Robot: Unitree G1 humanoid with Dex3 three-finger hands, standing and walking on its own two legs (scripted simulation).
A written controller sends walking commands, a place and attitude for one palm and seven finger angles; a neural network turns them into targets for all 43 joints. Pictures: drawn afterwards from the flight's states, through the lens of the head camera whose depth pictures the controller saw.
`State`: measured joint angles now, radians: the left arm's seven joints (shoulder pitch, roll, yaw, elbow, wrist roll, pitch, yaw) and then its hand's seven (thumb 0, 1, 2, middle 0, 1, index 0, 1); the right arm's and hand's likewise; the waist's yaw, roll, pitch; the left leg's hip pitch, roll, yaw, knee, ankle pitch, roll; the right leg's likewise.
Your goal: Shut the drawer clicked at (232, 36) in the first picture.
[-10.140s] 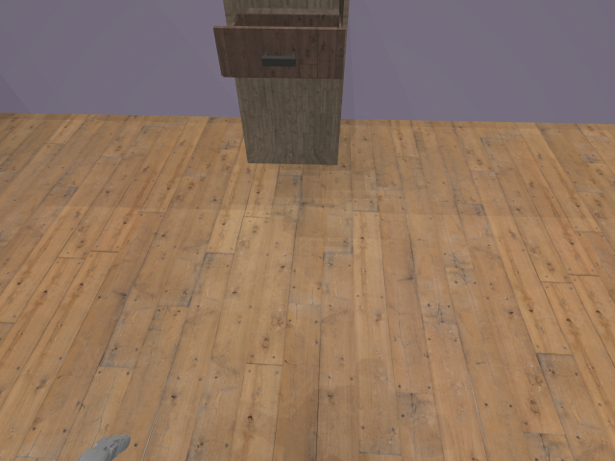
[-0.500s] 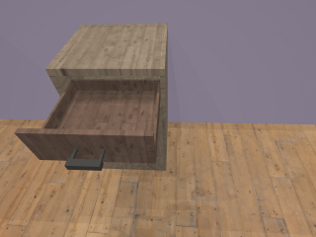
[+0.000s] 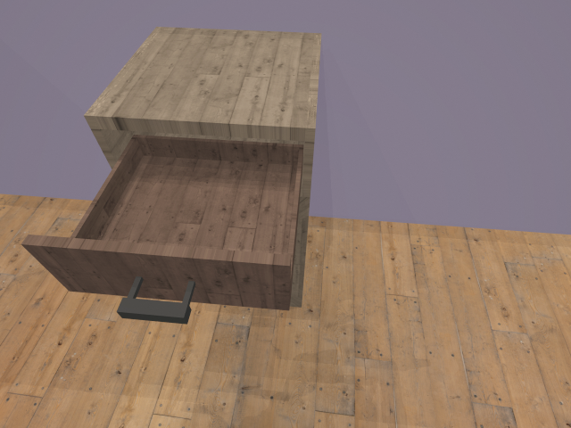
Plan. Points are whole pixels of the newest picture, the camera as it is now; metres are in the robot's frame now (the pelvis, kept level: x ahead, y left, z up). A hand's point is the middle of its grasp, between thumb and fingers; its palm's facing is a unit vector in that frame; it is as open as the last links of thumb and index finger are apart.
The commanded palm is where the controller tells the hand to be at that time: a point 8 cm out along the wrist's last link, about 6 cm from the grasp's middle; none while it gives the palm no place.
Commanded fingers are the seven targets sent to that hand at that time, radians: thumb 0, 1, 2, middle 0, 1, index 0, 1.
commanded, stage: come to a stop and stand still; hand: left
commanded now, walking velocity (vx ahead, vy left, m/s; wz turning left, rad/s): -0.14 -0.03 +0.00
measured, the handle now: (159, 297) +0.32 +0.24 -0.06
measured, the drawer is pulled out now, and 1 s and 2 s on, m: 0.30 0.30 0.30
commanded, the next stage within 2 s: look again from close up in 1.06 s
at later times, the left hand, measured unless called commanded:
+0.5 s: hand out of the picture +0.06 +0.18 -0.16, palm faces -0.02 -0.97 -0.26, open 7.4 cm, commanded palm none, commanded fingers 0.00 0.90 0.90 -0.20 -0.30 -0.20 -0.30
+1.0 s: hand out of the picture -0.09 +0.21 -0.17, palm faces +0.00 -0.98 -0.22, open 7.4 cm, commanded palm none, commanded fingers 0.00 0.90 0.90 -0.20 -0.30 -0.20 -0.30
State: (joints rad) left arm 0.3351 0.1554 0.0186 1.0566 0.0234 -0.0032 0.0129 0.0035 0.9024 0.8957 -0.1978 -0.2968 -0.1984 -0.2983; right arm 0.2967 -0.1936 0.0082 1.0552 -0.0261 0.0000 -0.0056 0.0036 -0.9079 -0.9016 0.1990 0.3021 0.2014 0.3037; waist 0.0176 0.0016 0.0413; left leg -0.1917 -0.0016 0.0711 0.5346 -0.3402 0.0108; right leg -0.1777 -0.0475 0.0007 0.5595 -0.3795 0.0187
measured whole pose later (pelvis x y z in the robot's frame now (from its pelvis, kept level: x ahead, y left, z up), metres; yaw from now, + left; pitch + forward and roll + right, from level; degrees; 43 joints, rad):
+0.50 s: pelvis -0.02 +0.00 +0.00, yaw -2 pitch -1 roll +0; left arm 0.21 0.19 0.01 0.94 0.02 -0.03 0.06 0.00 0.90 0.90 -0.20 -0.30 -0.20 -0.30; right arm 0.19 -0.20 -0.03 0.95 -0.01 0.01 -0.01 0.01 -0.91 -0.90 0.20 0.30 0.20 0.30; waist -0.01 0.01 0.08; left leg -0.28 0.02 0.05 0.62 -0.36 0.01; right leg -0.22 -0.02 -0.03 0.58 -0.35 0.01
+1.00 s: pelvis -0.07 +0.02 +0.01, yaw -1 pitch -1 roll -1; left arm 0.36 0.19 0.00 1.04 0.01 0.02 0.02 0.00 0.90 0.90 -0.20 -0.30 -0.20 -0.30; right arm 0.33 -0.19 0.00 1.06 -0.02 0.02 0.00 0.00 -0.91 -0.90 0.20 0.30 0.20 0.30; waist 0.00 0.01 0.04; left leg -0.29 -0.02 0.04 0.47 -0.16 0.04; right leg -0.24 -0.03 0.00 0.49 -0.27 0.01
